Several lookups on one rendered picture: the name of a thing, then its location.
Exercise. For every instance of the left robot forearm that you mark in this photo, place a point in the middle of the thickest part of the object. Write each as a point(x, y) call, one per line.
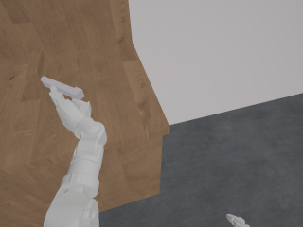
point(82, 176)

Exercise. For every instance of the counter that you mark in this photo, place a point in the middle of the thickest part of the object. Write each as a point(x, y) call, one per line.
point(86, 44)

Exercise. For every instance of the tap lever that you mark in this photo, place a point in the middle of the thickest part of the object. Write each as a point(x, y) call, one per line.
point(74, 93)

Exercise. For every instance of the robot right hand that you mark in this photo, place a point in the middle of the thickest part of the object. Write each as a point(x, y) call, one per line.
point(236, 221)

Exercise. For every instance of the robot left upper arm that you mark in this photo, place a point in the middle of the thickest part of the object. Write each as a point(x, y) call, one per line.
point(73, 212)

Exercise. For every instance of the robot left hand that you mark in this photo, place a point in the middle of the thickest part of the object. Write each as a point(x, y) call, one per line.
point(70, 112)

